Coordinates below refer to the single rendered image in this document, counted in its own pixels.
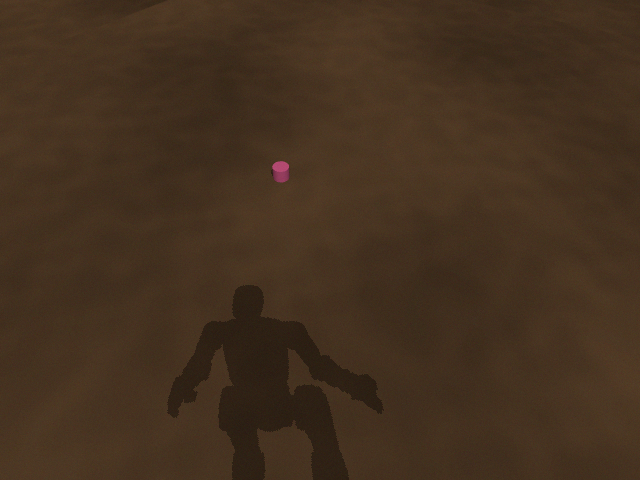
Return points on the tin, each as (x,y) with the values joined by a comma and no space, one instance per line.
(280,171)

